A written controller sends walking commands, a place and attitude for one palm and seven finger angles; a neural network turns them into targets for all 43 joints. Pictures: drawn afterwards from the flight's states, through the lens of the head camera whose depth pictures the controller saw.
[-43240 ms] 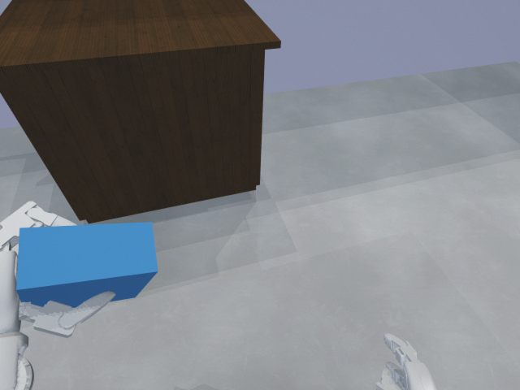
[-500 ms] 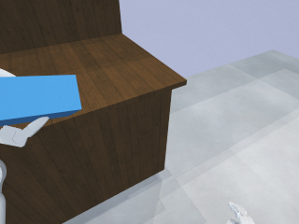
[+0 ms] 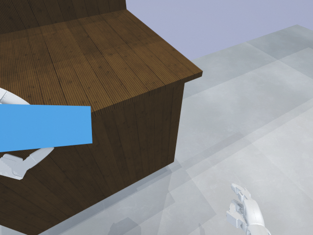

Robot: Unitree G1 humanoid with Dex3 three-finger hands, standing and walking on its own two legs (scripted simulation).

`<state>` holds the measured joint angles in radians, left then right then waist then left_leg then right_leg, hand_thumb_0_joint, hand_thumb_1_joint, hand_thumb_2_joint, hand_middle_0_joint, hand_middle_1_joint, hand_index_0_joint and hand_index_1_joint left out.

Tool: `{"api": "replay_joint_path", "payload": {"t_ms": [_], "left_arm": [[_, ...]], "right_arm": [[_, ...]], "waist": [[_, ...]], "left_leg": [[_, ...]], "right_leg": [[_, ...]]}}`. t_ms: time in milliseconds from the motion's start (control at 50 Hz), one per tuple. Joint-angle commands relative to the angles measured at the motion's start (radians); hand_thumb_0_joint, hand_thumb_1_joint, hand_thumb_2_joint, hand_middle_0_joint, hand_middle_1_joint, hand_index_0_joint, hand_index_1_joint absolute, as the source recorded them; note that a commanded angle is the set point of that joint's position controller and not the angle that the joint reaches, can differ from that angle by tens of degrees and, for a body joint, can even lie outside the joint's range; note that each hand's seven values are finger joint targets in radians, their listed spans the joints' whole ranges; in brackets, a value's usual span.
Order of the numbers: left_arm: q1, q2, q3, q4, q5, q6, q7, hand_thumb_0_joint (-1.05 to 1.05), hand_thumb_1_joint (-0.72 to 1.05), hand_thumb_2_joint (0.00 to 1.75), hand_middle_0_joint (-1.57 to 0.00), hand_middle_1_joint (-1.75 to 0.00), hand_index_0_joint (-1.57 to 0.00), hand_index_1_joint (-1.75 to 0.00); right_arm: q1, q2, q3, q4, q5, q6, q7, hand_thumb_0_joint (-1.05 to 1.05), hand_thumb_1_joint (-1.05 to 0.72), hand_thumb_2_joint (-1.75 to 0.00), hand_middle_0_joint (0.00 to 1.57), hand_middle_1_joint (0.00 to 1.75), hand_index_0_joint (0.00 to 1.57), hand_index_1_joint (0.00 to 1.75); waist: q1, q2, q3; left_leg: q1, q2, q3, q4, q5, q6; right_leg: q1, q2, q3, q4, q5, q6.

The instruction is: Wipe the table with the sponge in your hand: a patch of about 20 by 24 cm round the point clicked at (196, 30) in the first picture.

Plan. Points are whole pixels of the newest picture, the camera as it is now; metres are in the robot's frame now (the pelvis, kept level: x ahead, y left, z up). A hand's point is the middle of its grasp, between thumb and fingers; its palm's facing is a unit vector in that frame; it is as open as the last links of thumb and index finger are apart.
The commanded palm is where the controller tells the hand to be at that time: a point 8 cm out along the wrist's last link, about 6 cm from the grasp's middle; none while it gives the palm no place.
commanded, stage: stop stepping back and stand still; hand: left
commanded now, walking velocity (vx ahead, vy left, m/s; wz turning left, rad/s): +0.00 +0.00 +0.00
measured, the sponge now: (54, 128) +0.25 +0.19 +0.22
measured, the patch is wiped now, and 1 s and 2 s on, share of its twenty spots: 0.95 0.95 0.95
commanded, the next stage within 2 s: stand and wait in 0.68 s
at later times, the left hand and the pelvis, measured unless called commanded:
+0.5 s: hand out of the picture +0.16 +0.27 +0.26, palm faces +0.52 -0.80 -0.31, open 9.9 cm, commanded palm +0.11 +0.31 +0.28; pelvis -0.05 +0.03 +0.00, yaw +1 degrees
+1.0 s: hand out of the picture +0.17 +0.27 +0.27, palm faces +0.54 -0.78 -0.31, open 10.0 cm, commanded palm +0.12 +0.31 +0.28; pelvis -0.04 +0.03 +0.00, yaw +1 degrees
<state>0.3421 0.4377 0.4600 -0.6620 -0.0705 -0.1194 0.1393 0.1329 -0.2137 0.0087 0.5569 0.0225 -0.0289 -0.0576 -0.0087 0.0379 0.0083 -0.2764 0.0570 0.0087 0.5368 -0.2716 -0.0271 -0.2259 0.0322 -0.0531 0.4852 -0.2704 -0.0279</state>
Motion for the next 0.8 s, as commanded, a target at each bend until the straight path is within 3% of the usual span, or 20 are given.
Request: {"api": "replay_joint_path", "payload": {"t_ms": [0, 40, 140, 200, 300, 340, 420, 580, 620, 740, 780], "left_arm": [[-0.074, 0.224, 0.172, -0.25, -0.013, -0.084, 0.041, 0.0, 0.1, 1.3, -1.2, -1.6, -1.2, -1.6], [-0.107, 0.229, 0.174, -0.228, -0.012, -0.084, 0.044, 0.0, 0.1, 1.3, -1.2, -1.6, -1.2, -1.6], [-0.185, 0.169, 0.099, -0.086, -0.007, -0.065, 0.035, 0.0, 0.1, 1.3, -1.2, -1.6, -1.2, -1.6], [-0.226, 0.143, 0.051, -0.071, -0.001, -0.063, 0.029, 0.0, 0.1, 1.3, -1.2, -1.6, -1.2, -1.6], [-0.246, 0.161, 0.053, -0.125, 0.012, -0.078, 0.039, 0.0, 0.1, 1.3, -1.2, -1.6, -1.2, -1.6], [-0.263, 0.197, 0.091, -0.168, 0.017, -0.087, 0.044, 0.0, 0.1, 1.3, -1.2, -1.6, -1.2, -1.6], [-0.222, 0.173, 0.096, -0.134, 0.017, -0.097, 0.049, 0.0, 0.1, 1.3, -1.2, -1.6, -1.2, -1.6], [-0.21, 0.142, 0.076, -0.12, 0.02, -0.105, 0.04, 0.0, 0.1, 1.3, -1.2, -1.6, -1.2, -1.6], [-0.213, 0.146, 0.079, -0.112, 0.021, -0.103, 0.041, 0.0, 0.1, 1.3, -1.2, -1.6, -1.2, -1.6], [-0.243, 0.17, 0.096, -0.13, 0.022, -0.107, 0.042, 0.0, 0.1, 1.3, -1.2, -1.6, -1.2, -1.6], [-0.223, 0.149, 0.082, -0.115, 0.017, -0.107, 0.041, 0.0, 0.1, 1.3, -1.2, -1.6, -1.2, -1.6]], "right_arm": [[-0.056, -0.101, -0.041, -0.131, -0.002, -0.039, -0.016, 0.0, -0.9, -0.9, 0.2, 0.3, 0.2, 0.3], [-0.055, -0.107, -0.046, -0.126, -0.002, -0.041, -0.022, 0.0, -0.9, -0.9, 0.2, 0.3, 0.2, 0.3], [-0.056, -0.114, -0.043, -0.107, 0.002, -0.042, -0.024, 0.0, -0.9, -0.9, 0.2, 0.3, 0.2, 0.3], [-0.069, -0.11, -0.033, -0.104, 0.001, -0.046, -0.021, 0.0, -0.9, -0.9, 0.2, 0.3, 0.2, 0.3], [-0.084, -0.104, -0.023, -0.098, -0.009, -0.059, -0.022, 0.0, -0.9, -0.9, 0.2, 0.3, 0.2, 0.3], [-0.083, -0.111, -0.028, -0.102, -0.015, -0.064, -0.025, 0.0, -0.9, -0.9, 0.2, 0.3, 0.2, 0.3], [-0.069, -0.099, -0.024, -0.094, -0.016, -0.068, -0.022, 0.0, -0.9, -0.9, 0.2, 0.3, 0.2, 0.3], [-0.062, -0.097, -0.024, -0.08, -0.012, -0.086, -0.013, 0.0, -0.9, -0.9, 0.2, 0.3, 0.2, 0.3], [-0.065, -0.097, -0.026, -0.078, -0.012, -0.088, -0.013, 0.0, -0.9, -0.9, 0.2, 0.3, 0.2, 0.3], [-0.074, -0.103, -0.032, -0.077, -0.014, -0.092, -0.013, 0.0, -0.9, -0.9, 0.2, 0.3, 0.2, 0.3], [-0.073, -0.094, -0.028, -0.072, -0.012, -0.09, -0.01, 0.0, -0.9, -0.9, 0.2, 0.3, 0.2, 0.3]], "waist": [[0.016, 0.094, -0.239], [0.014, 0.088, -0.223], [0.009, 0.036, -0.141], [0.011, -0.002, -0.091], [0.016, 0.023, -0.063], [0.019, 0.059, -0.075], [0.017, 0.092, -0.088], [0.016, 0.082, -0.103], [0.018, 0.057, -0.102], [0.019, 0.06, -0.106], [0.018, 0.034, -0.112]], "left_leg": [[0.061, 0.066, -0.093, -0.06, 0.433, 0.054], [0.066, 0.061, -0.094, -0.069, 0.377, 0.053], [0.031, 0.037, -0.085, -0.077, 0.151, 0.051], [-0.001, 0.025, -0.087, -0.088, 0.01, 0.054], [-0.019, 0.023, -0.104, -0.119, -0.102, 0.06], [-0.037, 0.027, -0.118, -0.16, -0.132, 0.059], [-0.108, 0.046, -0.135, -0.219, -0.199, 0.063], [-0.087, 0.049, -0.141, -0.228, -0.174, 0.058], [-0.092, 0.043, -0.132, -0.215, -0.164, 0.058], [-0.066, 0.032, -0.123, -0.189, -0.119, 0.054], [-0.048, 0.029, -0.114, -0.165, -0.084, 0.054]], "right_leg": [[0.132, -0.078, 0.094, -0.041, 0.347, 0.022], [0.105, -0.074, 0.101, -0.061, 0.3, 0.021], [0.039, -0.085, 0.128, -0.134, 0.171, 0.013], [-0.018, -0.097, 0.136, -0.179, 0.028, 0.009], [-0.078, -0.095, 0.129, -0.205, -0.131, 0.001], [-0.06, -0.08, 0.115, -0.186, -0.144, 0.004], [0.028, -0.048, 0.081, -0.135, -0.096, 0.011], [0.039, -0.039, 0.074, -0.122, -0.042, 0.014], [0.043, -0.043, 0.08, -0.131, -0.038, 0.015], [0.027, -0.056, 0.094, -0.147, -0.029, 0.01], [0.026, -0.065, 0.106, -0.156, -0.01, 0.006]]}}
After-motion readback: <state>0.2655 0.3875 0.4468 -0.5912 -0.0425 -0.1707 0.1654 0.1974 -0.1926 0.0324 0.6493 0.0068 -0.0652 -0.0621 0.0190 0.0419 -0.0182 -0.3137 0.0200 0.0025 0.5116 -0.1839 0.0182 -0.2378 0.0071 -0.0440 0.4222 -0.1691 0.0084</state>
